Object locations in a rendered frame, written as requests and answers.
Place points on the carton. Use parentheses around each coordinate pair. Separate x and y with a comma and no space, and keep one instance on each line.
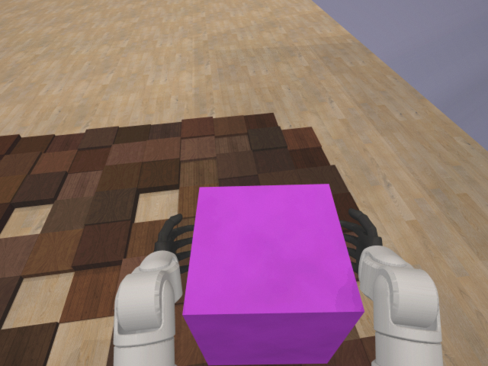
(270,280)

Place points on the left robot hand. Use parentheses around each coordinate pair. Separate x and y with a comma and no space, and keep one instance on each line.
(167,236)

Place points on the left robot forearm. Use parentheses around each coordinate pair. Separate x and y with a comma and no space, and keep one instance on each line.
(144,312)

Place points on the right robot hand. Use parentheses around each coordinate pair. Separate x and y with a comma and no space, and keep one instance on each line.
(367,235)

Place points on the right robot forearm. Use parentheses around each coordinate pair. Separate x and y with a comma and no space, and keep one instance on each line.
(406,309)

